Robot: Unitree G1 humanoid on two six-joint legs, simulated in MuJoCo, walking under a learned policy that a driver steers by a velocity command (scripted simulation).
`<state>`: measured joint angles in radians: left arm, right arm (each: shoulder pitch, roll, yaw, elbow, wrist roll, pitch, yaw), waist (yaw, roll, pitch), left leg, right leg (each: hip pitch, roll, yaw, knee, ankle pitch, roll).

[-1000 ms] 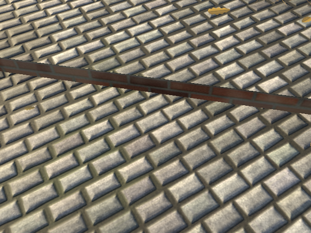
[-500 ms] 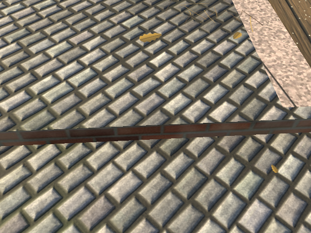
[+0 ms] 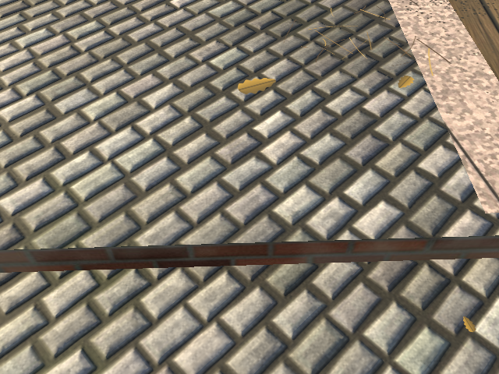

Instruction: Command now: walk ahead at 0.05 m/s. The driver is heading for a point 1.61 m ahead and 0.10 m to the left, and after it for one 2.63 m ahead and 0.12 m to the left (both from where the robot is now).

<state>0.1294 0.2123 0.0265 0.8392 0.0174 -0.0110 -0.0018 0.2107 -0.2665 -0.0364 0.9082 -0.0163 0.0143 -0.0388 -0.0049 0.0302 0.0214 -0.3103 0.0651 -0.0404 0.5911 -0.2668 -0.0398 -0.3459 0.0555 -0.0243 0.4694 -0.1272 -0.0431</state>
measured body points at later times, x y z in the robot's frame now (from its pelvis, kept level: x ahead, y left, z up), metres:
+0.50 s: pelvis +0.04 +0.02 +0.00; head +0.05 +0.02 +0.45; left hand +0.13 +0.28 -0.14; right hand +0.09 -0.23 -0.14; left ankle +0.02 +0.15 -0.73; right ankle +0.07 -0.10 -0.73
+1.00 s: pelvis +0.04 +0.02 +0.01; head +0.05 +0.02 +0.45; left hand +0.10 +0.27 -0.15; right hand +0.05 -0.23 -0.15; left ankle +0.02 +0.15 -0.73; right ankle +0.07 -0.10 -0.73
